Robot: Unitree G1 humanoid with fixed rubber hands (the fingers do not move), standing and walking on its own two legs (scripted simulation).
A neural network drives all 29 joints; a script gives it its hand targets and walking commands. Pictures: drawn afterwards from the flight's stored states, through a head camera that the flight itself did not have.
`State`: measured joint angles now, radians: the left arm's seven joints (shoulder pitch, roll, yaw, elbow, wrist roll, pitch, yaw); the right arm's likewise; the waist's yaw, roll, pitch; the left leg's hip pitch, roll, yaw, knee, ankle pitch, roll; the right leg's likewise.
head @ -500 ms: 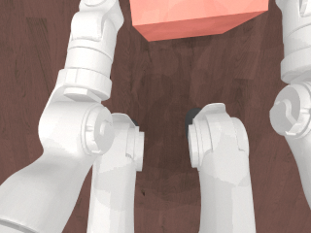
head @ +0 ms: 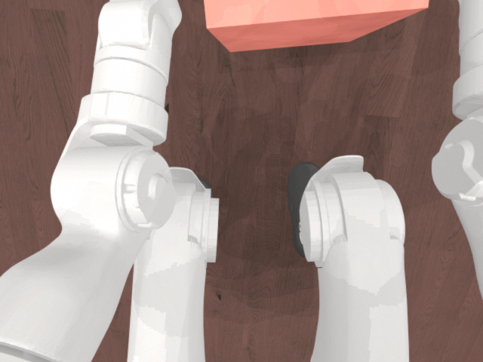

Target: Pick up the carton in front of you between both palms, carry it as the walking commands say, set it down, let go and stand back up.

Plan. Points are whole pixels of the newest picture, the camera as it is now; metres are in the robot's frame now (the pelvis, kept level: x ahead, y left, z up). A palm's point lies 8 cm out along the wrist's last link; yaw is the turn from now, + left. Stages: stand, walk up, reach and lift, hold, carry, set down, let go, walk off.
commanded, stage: set down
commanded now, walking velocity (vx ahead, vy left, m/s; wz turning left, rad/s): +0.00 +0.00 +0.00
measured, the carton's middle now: out of the picture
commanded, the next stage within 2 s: let go in 1.50 s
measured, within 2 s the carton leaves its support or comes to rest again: neither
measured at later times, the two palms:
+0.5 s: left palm out of the picture +0.58 +0.09 -0.18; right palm out of the picture +0.56 -0.29 -0.18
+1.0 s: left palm out of the picture +0.59 +0.08 +0.00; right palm out of the picture +0.56 -0.30 +0.00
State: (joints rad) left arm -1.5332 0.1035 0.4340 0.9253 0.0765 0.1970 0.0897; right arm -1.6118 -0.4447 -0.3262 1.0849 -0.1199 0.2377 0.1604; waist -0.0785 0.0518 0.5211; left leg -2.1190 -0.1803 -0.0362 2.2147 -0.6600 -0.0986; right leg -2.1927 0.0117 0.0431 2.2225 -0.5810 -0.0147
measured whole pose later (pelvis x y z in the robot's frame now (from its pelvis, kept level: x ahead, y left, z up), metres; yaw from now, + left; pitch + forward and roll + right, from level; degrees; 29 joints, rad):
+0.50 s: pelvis +0.01 +0.00 +0.00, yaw +1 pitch +33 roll +4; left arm -1.56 0.27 0.14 1.01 -0.20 0.13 0.18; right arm -1.63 -0.60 -0.13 1.22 0.15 0.08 0.05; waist -0.05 0.05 0.52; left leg -2.15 -0.13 -0.01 2.22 -0.67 -0.09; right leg -2.22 -0.01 0.03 2.24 -0.60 -0.03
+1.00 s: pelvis +0.01 +0.00 +0.11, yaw -1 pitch +43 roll +6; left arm -1.44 0.18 0.34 0.87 -0.03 0.25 0.19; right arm -1.54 -0.53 -0.22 1.08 0.00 0.22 0.09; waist -0.03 0.04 0.19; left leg -2.00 -0.09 -0.01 1.81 -0.57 -0.07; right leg -2.08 0.04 0.06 1.83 -0.49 -0.01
